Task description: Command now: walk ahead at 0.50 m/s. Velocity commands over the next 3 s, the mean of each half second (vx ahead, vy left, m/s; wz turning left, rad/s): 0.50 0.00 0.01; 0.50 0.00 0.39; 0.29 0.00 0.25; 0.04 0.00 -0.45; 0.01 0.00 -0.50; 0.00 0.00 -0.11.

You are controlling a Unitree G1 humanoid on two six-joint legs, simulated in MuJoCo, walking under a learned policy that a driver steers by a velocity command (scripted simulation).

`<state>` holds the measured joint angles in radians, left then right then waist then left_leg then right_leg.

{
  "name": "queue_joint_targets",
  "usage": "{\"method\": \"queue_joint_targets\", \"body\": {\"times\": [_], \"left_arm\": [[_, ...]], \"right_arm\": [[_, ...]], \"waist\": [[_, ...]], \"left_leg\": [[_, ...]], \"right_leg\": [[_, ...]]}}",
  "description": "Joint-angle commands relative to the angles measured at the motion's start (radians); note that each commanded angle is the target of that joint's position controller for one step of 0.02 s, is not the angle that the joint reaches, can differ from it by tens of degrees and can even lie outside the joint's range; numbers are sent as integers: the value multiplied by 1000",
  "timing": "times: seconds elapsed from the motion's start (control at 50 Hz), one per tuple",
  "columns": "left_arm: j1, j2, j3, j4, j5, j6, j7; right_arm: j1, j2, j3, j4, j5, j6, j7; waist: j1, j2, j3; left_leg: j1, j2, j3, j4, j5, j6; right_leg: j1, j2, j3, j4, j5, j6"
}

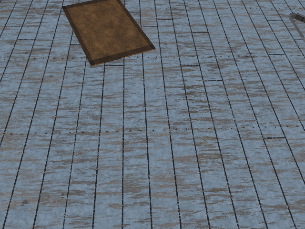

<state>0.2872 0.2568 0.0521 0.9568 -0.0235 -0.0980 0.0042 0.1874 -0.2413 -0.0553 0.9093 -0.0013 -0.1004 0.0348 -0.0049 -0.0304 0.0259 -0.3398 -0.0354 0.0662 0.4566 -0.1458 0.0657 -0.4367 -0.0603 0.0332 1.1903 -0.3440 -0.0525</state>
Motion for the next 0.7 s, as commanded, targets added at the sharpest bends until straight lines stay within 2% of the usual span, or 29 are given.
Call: {"method": "queue_joint_targets", "body": {"times": [0.02,0.08,0.14,0.2,0.28,0.32,0.36,0.38,0.4,0.42,0.44,0.46,0.48,0.5,0.52,0.54,0.56,0.6,0.64,0.66,0.7], "left_arm": [[56,53,23,-44,4,10,11],[-25,57,29,-77,15,23,15],[-133,51,31,-109,20,19,11],[-232,33,22,-136,14,12,0],[-345,30,12,-174,5,5,-21],[-380,34,9,-195,2,-1,-34],[-365,52,13,-201,1,-8,-44],[-318,70,21,-193,1,-11,-45],[-222,98,37,-166,4,-12,-42],[-48,148,63,-111,8,-11,-36],[141,229,83,-75,20,-8,-24],[173,266,86,-55,21,-6,-33],[144,163,59,-67,15,-8,-32],[54,123,46,-86,15,-11,-27],[-27,101,36,-101,20,-14,-27],[-69,77,30,-102,28,-18,-29],[-84,62,25,-97,39,-23,-30],[-74,57,26,-75,40,-29,-29],[-52,74,31,-60,42,-33,-18],[-47,99,37,-53,44,-32,-11],[-32,95,37,-44,45,-28,0]], "right_arm": [[18,-79,-12,-25,-6,-17,3],[72,-128,-23,1,-4,-19,-16],[127,-124,-19,21,1,-9,-32],[167,-137,-20,36,8,-4,-39],[235,-146,-23,72,14,10,-41],[251,-151,-28,86,17,20,-45],[240,-161,-34,90,20,28,-49],[220,-172,-38,87,20,31,-50],[190,-176,-39,80,22,35,-50],[177,-152,-30,72,18,38,-49],[190,-118,-13,45,-3,36,-49],[314,18,24,51,6,13,-36],[247,-96,-1,63,35,-9,-32],[152,-144,-14,32,56,-21,-30],[106,-139,-16,26,54,-19,-38],[94,-123,-23,25,40,-10,-45],[122,-104,-26,32,36,5,-45],[146,-67,-27,41,41,33,-46],[110,-63,-31,28,37,48,-49],[86,-56,-32,12,33,50,-48],[32,-68,-38,-5,28,48,-43]], "waist": [[25,111,-62],[20,91,-15],[-9,77,-1],[-40,85,21],[-78,83,59],[-79,88,71],[-55,102,56],[-24,119,27],[34,124,-31],[109,103,-137],[158,-33,-295],[84,-294,-411],[117,-172,-356],[106,-117,-217],[72,-24,-148],[43,-6,-91],[13,-35,-80],[-8,-40,-52],[-7,-31,-12],[-10,-40,-3],[2,-19,9]], "left_leg": [[138,251,-279,-297,94,166],[144,255,-226,-335,178,180],[203,235,-181,-341,205,151],[227,222,-143,-350,176,132],[337,257,-140,-320,163,132],[400,287,-147,-283,193,127],[438,305,-148,-232,289,112],[436,305,-143,-184,411,101],[420,279,-116,-78,581,83],[342,221,-75,119,633,54],[108,150,-25,457,312,16],[-268,-34,-82,760,-390,-33],[-376,18,-209,879,-422,-11],[-423,64,-194,887,-330,7],[-376,117,-171,842,-236,5],[-337,147,-169,787,-178,1],[-274,171,-182,755,-146,-1],[-246,181,-182,711,-119,-6],[-304,177,-194,667,-49,-12],[-346,174,-203,619,3,-22],[-389,160,-207,530,106,-28]], "right_leg": [[-136,-93,35,-31,86,-2],[-228,-105,26,-155,200,29],[-290,-95,15,-320,349,41],[-262,-66,-10,-488,453,41],[-279,-40,-28,-608,430,34],[-289,-33,-26,-646,376,17],[-235,-14,-38,-676,304,-9],[-147,9,-55,-686,275,-25],[1,45,-87,-705,274,-46],[247,55,-88,-701,300,-78],[572,-152,155,-683,309,-148],[859,-345,631,-825,107,-298],[814,-323,640,-877,12,-253],[674,-299,479,-894,70,-203],[524,-266,356,-924,172,-177],[409,-239,274,-965,218,-165],[346,-220,209,-988,274,-156],[280,-197,124,-1042,288,-154],[269,-185,32,-1056,393,-143],[283,-199,19,-1069,393,-149],[312,-184,-39,-1077,411,-131]]}}
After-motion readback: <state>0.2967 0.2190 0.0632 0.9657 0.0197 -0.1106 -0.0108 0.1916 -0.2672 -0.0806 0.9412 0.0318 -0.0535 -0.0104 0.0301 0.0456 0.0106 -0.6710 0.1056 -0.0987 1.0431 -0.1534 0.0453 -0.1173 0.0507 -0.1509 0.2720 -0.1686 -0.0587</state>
